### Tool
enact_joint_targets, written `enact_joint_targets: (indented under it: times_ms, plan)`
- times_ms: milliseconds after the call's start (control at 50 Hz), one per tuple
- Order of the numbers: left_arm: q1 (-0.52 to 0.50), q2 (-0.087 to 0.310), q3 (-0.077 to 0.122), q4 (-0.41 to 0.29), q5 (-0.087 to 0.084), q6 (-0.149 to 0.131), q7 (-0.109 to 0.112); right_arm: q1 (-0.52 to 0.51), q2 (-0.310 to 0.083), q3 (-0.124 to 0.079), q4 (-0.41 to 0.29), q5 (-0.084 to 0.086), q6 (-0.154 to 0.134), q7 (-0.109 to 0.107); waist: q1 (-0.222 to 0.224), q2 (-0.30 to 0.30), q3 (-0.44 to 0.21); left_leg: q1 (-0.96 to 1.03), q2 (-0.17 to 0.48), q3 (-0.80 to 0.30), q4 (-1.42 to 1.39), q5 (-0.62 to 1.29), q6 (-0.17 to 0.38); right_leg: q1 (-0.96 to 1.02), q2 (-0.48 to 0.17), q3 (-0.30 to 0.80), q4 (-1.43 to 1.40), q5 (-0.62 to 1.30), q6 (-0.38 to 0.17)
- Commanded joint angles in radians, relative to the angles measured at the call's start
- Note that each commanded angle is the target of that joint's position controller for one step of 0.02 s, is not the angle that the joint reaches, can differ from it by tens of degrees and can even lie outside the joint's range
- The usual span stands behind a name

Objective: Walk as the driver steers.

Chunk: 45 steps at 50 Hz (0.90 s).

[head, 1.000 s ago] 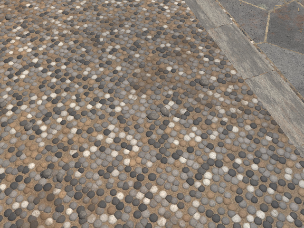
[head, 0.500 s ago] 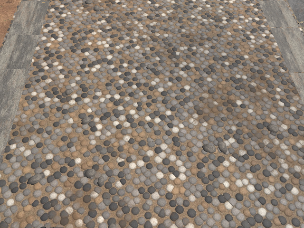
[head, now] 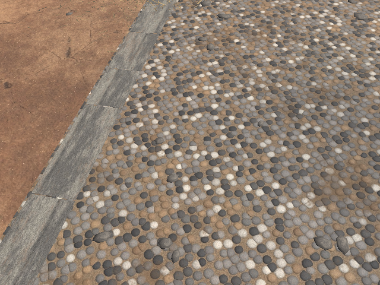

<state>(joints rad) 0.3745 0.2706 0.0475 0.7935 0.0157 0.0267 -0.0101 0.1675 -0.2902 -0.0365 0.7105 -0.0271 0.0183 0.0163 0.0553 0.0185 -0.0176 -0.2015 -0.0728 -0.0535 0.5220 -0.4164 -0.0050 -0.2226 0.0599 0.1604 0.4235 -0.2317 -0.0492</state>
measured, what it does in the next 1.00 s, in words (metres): walks ahead: left foot, then right foot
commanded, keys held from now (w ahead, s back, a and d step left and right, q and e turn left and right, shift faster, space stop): w+e+shift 0.46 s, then w+shift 0.04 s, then w+q+shift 0.50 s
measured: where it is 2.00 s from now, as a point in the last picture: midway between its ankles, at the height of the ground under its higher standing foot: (287, 82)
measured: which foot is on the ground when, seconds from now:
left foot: up 0.00-0.02, down 0.04-0.46, up 0.48-0.90, down 0.92-1.00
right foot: down 0.00-0.02, up 0.04-0.44, down 0.46-0.92, up 0.94-1.00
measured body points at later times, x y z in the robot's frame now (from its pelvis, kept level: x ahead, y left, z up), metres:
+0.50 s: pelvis +0.26 -0.12 -0.06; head +0.30 -0.13 +0.39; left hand +0.56 +0.04 -0.14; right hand +0.13 -0.36 -0.19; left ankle +0.03 +0.11 -0.64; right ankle +0.34 -0.19 -0.75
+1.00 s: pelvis +0.69 -0.31 -0.04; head +0.71 -0.33 +0.41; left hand +0.87 -0.09 -0.15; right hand +0.66 -0.59 -0.17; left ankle +0.77 -0.31 -0.75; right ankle +0.47 -0.34 -0.59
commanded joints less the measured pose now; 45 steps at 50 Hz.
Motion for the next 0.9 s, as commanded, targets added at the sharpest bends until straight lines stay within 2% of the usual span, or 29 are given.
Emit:
enact_joint_targets:
  times_ms: [20,40,60,80,100,120,160,240,300,340,380,400,420,440,460,480,500,520,540,560,600,640,680,740,780,820,860,880,900]
  plan:
    - [-0.188,0.172,0.065,-0.099,-0.013,-0.022,0.008,0.212,-0.128,-0.034,0.008,0.01,-0.053,-0.046,-0.189,-0.094,0.041,0.454,0.05,0.02,-0.288,0.196,0.06,-0.382,-0.03,0.193,-0.06,-0.272,-0.03]
    - [-0.187,0.067,0.041,-0.129,-0.034,-0.036,0.003,0.282,-0.211,-0.052,0.018,0.001,-0.06,-0.064,-0.208,0.116,-0.032,0.625,0.314,-0.22,-0.34,-0.08,0.089,-0.565,0.038,0.041,0.262,-0.322,0.006]
    - [-0.24,0.061,0.029,-0.179,-0.032,-0.048,0.003,0.193,-0.282,-0.069,-0.006,-0.013,-0.057,-0.072,-0.189,0.163,0.03,0.499,0.514,-0.494,-0.388,-0.281,0.177,-0.734,0.02,-0.062,0.439,-0.241,0.004]
    - [-0.296,0.108,0.033,-0.195,-0.015,-0.05,-0.005,0.149,-0.213,-0.06,-0.004,-0.028,-0.064,-0.068,-0.163,0.079,0.088,0.395,0.52,-0.48,-0.38,-0.306,0.207,-0.749,-0.087,-0.048,0.544,-0.162,-0.003]
    - [-0.264,0.113,0.041,-0.169,-0.013,-0.048,-0.019,0.103,-0.143,-0.039,-0.013,-0.021,-0.076,-0.057,-0.127,0.06,0.109,0.371,0.449,-0.386,-0.385,-0.243,0.179,-0.751,-0.09,-0.045,0.599,-0.108,0.003]
    - [-0.217,0.117,0.045,-0.144,-0.005,-0.042,-0.03,0.092,-0.117,-0.031,-0.018,-0.016,-0.085,-0.049,-0.109,0.077,0.097,0.361,0.398,-0.287,-0.393,-0.153,0.148,-0.738,-0.092,-0.059,0.644,-0.075,0.013]
    - [-0.208,0.113,0.046,-0.139,0.015,-0.027,-0.056,0.137,-0.111,-0.026,0.005,-0.008,-0.099,-0.047,-0.109,0.092,0.096,0.331,0.342,-0.134,-0.408,-0.019,0.127,-0.745,-0.109,-0.102,0.759,-0.026,0.016]
    - [-0.316,0.091,0.031,-0.197,0.015,-0.019,-0.08,0.202,-0.107,-0.026,0.051,-0.011,-0.123,-0.025,-0.109,0.086,0.164,0.257,0.31,0.046,-0.451,0.151,0.113,-0.785,-0.14,-0.131,0.793,0.06,0.008]
    - [-0.409,0.076,0.012,-0.238,0.018,-0.019,-0.097,0.208,-0.097,-0.022,0.078,-0.012,-0.136,-0.024,-0.109,0.07,0.214,0.208,0.286,0.184,-0.483,0.31,0.097,-0.704,-0.153,-0.216,0.618,0.124,-0.02]
    - [-0.462,0.051,-0.006,-0.262,0.019,-0.021,-0.106,0.231,-0.113,-0.023,0.1,-0.01,-0.137,-0.029,-0.114,0.048,0.222,0.206,0.285,0.261,-0.469,0.578,0.084,-0.587,-0.127,-0.306,0.477,0.116,-0.066]
    - [-0.427,0.052,-0.01,-0.257,0.012,-0.018,-0.095,0.256,-0.157,-0.03,0.113,-0.01,-0.133,-0.037,-0.076,0.079,0.142,0.265,0.303,0.31,-0.317,1.252,0.069,-0.403,-0.037,-0.393,0.408,0.066,-0.12]
    - [-0.339,0.077,-0.001,-0.237,0.007,-0.02,-0.086,0.253,-0.193,-0.039,0.113,-0.015,-0.119,-0.043,-0.017,0.11,0.071,0.306,0.323,0.314,-0.164,1.483,0.064,-0.31,0.004,-0.399,0.401,0.004,-0.141]
    - [-0.174,0.115,0.016,-0.196,0.001,-0.024,-0.075,0.231,-0.233,-0.051,0.105,-0.022,-0.1,-0.047,0.072,0.137,-0.031,0.289,0.351,0.306,0.06,1.599,0.072,-0.134,0.045,-0.386,0.406,-0.085,-0.165]
    - [0.042,0.176,0.046,-0.132,0.003,-0.032,-0.06,0.201,-0.251,-0.058,0.085,-0.019,-0.092,-0.044,0.169,0.127,-0.146,0.164,0.354,0.283,0.336,1.51,0.077,0.153,0.08,-0.335,0.349,-0.112,-0.195]
    - [0.138,0.246,0.08,-0.081,0.009,-0.032,-0.036,0.2,-0.202,-0.047,0.082,-0.022,-0.097,-0.031,0.186,0.026,-0.182,-0.084,0.265,0.272,0.678,0.894,0.054,0.415,0.021,-0.174,0.254,-0.155,-0.22]
    - [0.025,0.366,0.103,-0.105,0.025,-0.017,-0.026,0.228,-0.053,-0.005,-0.027,0.003,-0.117,-0.004,0.035,-0.308,-0.25,-0.556,0.059,0.197,1.102,-0.049,-0.012,0.674,-0.3,0.465,0.038,-0.364,-0.368]
    - [0.074,0.333,0.103,-0.132,0.009,-0.01,-0.019,0.087,-0.134,-0.011,-0.066,-0.003,-0.142,-0.004,0.122,-0.09,-0.338,-0.622,0.079,-0.015,1.139,0.08,0.017,0.661,-0.32,0.63,-0.101,-0.401,-0.361]
    - [0.054,0.302,0.094,-0.092,0.015,-0.019,-0.005,0.064,-0.123,-0.006,-0.067,0.016,-0.149,-0.007,0.084,-0.058,-0.199,-0.65,0.13,-0.006,1.101,0.132,0.028,0.537,-0.337,0.537,-0.153,-0.334,-0.319]
    - [0.023,0.239,0.076,-0.079,0.019,-0.036,0.002,0.103,-0.111,0.003,-0.042,0.018,-0.147,-0.012,0.02,0.042,-0.078,-0.592,0.183,0.01,1.006,0.162,0.036,0.341,-0.325,0.426,-0.163,-0.229,-0.275]
    - [-0.032,0.195,0.058,-0.08,0.025,-0.057,0.008,0.114,-0.095,0.01,-0.028,0.003,-0.131,-0.009,-0.026,0.075,-0.029,-0.521,0.214,0.001,0.941,0.149,0.039,0.188,-0.29,0.323,-0.17,-0.173,-0.246]
    - [-0.075,0.132,0.029,-0.071,0.019,-0.095,0.005,0.193,-0.071,0.015,0.018,-0.007,-0.077,0.007,-0.096,0.036,0.033,-0.402,0.245,-0.014,0.855,0.142,0.036,-0.02,-0.239,0.163,-0.237,-0.127,-0.213]
    - [-0.051,0.133,0.027,-0.038,0.01,-0.129,-0.008,0.134,-0.055,0.015,0.013,0.006,-0.046,0.018,-0.097,0.01,0.12,-0.467,0.24,-0.011,0.755,0.195,0.042,-0.066,-0.203,0.019,-0.311,-0.048,-0.163]
    - [-0.008,0.122,0.023,-0.014,0.006,-0.147,-0.018,0.006,-0.049,0.016,-0.021,0.026,-0.047,0.022,-0.052,-0.027,0.2,-0.524,0.208,0.0,0.588,0.317,0.05,-0.068,-0.157,-0.1,-0.369,0.135,-0.1]
    - [0.0,0.096,0.005,-0.004,-0.007,-0.167,-0.017,-0.063,-0.032,0.019,-0.026,0.031,-0.067,0.038,-0.038,-0.027,0.173,-0.46,0.133,0.126,0.343,0.525,0.084,0.014,-0.095,-0.289,-0.373,0.555,-0.016]
    - [0.022,0.112,0.0,0.01,-0.011,-0.18,-0.007,-0.087,-0.005,0.029,-0.027,0.029,-0.077,0.051,-0.034,-0.039,0.138,-0.385,0.105,0.182,0.22,0.644,0.111,0.099,-0.132,-0.325,-0.392,0.767,0.01]
    - [0.011,0.141,0.004,0.012,-0.008,-0.182,0.016,-0.04,-0.033,0.022,0.005,0.027,-0.077,0.054,-0.067,-0.082,0.073,-0.307,0.035,0.232,0.155,0.664,0.129,0.244,-0.157,-0.364,-0.312,1.119,0.048]
    - [-0.013,0.187,0.018,0.006,0.005,-0.155,0.05,0.084,-0.092,0.004,0.051,0.02,-0.064,0.044,-0.147,-0.14,-0.015,-0.176,-0.041,0.267,0.143,0.563,0.143,0.356,-0.197,-0.373,-0.114,1.442,0.072]
    - [-0.051,0.212,0.027,-0.004,0.02,-0.133,0.063,0.234,-0.137,-0.015,0.093,0.018,-0.057,0.038,-0.231,-0.151,-0.077,-0.038,-0.077,0.263,0.15,0.477,0.161,0.351,-0.212,-0.368,0.1,1.536,0.078]
    - [-0.129,0.234,0.036,-0.027,0.035,-0.113,0.071,0.454,-0.183,-0.04,0.156,0.017,-0.051,0.028,-0.346,-0.151,-0.138,0.145,-0.057,0.199,0.129,0.41,0.207,0.272,-0.224,-0.355,0.404,1.522,0.075]
Velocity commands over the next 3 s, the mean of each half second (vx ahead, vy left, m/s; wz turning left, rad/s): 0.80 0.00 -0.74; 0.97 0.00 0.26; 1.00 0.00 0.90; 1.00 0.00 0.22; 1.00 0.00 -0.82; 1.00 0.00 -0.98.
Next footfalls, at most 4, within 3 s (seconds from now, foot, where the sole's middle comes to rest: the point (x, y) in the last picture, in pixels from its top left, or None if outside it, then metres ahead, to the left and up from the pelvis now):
0.04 left None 0.00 0.11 -0.78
0.46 right None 0.37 -0.21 -0.78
0.92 left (303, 211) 0.81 -0.33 -0.78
1.32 right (350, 141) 1.18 -0.59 -0.78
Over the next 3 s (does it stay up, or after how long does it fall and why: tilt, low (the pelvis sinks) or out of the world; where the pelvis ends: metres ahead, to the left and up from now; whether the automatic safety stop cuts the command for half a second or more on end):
stays up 2.48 -0.30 -0.03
